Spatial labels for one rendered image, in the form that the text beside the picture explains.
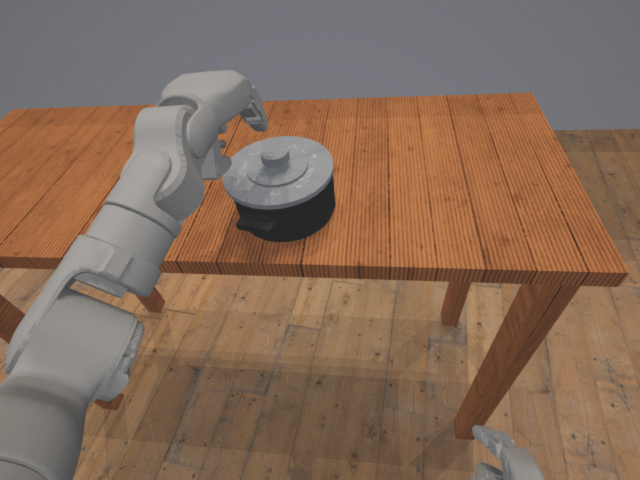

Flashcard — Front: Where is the knob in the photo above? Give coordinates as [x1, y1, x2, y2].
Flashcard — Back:
[260, 143, 290, 168]

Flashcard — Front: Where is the right robot hand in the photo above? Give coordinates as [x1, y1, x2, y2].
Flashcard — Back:
[471, 425, 545, 480]

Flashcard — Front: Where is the left robot forearm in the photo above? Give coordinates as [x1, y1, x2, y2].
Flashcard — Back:
[5, 92, 219, 374]

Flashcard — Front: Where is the lid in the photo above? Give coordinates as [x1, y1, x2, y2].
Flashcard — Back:
[222, 136, 333, 210]

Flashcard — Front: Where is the left robot hand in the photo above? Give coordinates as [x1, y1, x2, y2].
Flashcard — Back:
[161, 70, 268, 180]

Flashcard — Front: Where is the left robot upper arm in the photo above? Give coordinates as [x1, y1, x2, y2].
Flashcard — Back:
[0, 287, 145, 480]

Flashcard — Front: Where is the table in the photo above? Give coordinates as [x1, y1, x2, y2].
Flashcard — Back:
[0, 93, 629, 440]

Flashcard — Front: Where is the pot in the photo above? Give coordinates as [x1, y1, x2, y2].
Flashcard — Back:
[235, 175, 335, 242]

